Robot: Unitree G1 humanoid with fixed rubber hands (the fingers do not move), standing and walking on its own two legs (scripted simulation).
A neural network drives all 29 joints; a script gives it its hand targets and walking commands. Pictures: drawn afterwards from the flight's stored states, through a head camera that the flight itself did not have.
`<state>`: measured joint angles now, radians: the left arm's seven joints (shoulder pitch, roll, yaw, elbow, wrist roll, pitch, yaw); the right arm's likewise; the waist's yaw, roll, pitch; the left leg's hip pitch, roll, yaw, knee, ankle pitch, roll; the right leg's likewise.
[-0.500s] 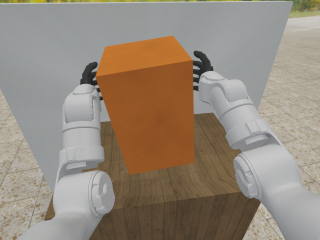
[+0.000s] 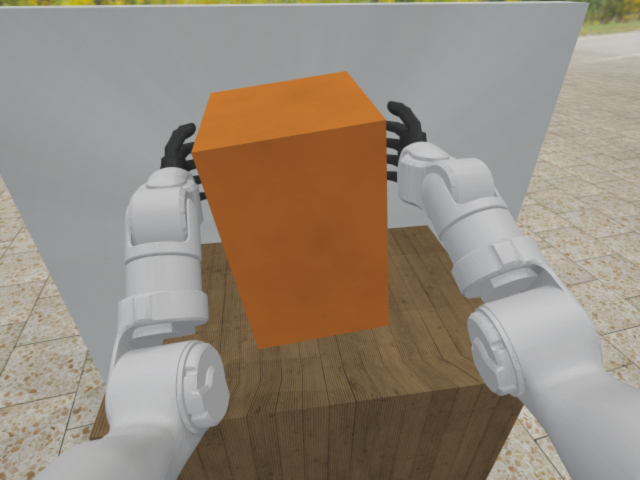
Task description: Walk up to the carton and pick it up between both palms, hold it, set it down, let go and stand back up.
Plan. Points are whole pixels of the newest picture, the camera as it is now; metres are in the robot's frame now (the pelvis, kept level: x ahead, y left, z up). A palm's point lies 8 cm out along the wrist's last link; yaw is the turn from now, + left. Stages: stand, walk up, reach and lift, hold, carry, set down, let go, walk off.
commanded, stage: hold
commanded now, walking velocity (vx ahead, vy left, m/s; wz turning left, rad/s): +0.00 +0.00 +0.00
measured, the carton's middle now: (301, 211) +0.40 +0.01 +0.22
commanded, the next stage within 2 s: none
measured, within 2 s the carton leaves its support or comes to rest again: neither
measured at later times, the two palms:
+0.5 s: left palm (176, 184) +0.37 +0.15 +0.28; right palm (410, 160) +0.36 -0.12 +0.30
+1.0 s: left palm (179, 184) +0.37 +0.15 +0.28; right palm (412, 161) +0.36 -0.13 +0.30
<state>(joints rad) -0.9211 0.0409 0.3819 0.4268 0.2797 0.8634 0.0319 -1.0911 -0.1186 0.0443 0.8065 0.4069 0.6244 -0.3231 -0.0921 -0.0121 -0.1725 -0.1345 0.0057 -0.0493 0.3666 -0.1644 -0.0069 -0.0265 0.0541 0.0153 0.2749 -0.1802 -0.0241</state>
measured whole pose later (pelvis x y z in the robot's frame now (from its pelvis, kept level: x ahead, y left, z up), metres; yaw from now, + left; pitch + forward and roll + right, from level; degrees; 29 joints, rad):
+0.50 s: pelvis +0.00 +0.00 +0.00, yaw +0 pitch -4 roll -1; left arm -0.92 0.04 0.39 0.42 0.28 0.87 0.03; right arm -1.09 -0.11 0.04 0.80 0.41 0.63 -0.33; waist -0.09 -0.02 -0.17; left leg -0.13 0.01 -0.05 0.37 -0.16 -0.01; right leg -0.03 0.06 0.02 0.28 -0.18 -0.02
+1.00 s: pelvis +0.00 +0.00 +0.00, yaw +0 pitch -4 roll -1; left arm -0.92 0.04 0.38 0.43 0.28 0.86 0.03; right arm -1.08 -0.12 0.05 0.80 0.41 0.63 -0.33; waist -0.09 -0.01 -0.18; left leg -0.13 0.01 -0.05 0.37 -0.16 -0.01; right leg -0.03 0.05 0.02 0.28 -0.18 -0.02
